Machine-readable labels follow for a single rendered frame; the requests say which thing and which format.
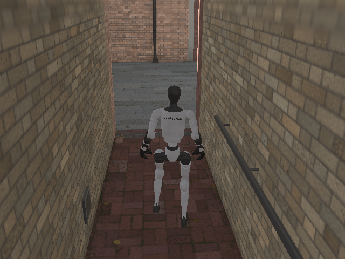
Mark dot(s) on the robot right hand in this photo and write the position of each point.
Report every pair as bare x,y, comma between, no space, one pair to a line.
197,153

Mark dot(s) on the right robot upper arm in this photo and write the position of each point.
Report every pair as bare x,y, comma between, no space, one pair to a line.
193,124

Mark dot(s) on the robot left forearm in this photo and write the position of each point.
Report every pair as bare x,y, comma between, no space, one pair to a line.
146,142

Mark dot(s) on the robot left hand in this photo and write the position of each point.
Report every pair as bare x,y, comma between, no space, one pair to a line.
148,151

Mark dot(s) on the left robot shin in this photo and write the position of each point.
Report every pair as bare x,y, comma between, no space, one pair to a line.
157,187

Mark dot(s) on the humanoid robot head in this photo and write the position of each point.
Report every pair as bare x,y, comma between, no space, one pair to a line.
174,93

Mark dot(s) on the robot right forearm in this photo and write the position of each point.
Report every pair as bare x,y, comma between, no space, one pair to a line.
199,143

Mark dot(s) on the left robot upper arm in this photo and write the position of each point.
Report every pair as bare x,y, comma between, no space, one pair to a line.
153,122

